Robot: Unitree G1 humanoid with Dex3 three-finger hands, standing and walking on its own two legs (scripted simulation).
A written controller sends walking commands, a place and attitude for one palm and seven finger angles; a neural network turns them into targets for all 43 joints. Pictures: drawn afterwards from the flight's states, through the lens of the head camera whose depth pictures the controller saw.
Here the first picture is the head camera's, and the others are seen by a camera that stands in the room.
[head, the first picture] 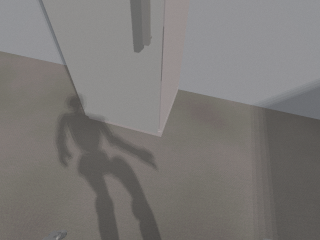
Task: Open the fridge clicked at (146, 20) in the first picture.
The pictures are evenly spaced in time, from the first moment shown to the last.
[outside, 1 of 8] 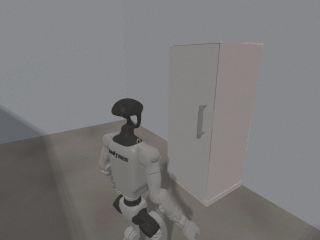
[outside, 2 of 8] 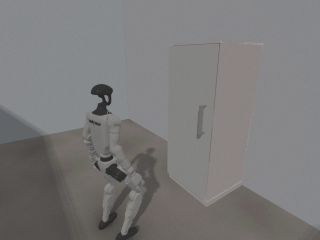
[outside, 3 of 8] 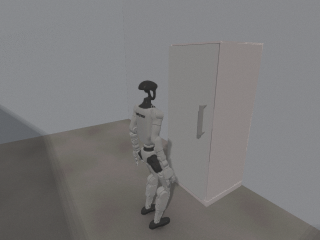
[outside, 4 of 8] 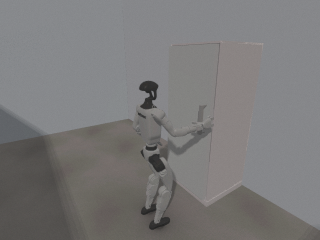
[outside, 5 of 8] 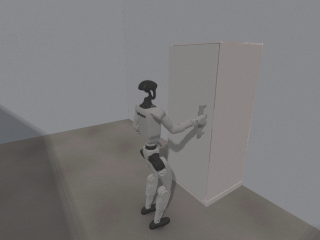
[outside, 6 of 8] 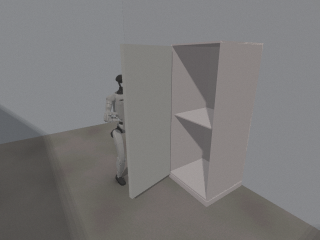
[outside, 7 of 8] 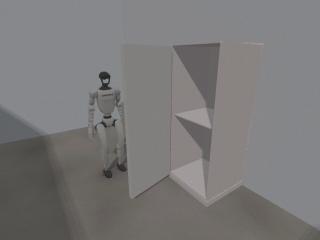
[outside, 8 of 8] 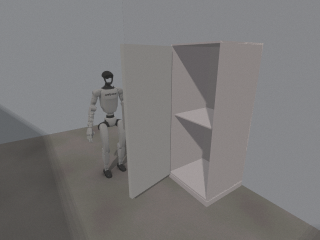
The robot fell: no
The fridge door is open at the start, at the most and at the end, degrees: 0 83 78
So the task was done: yes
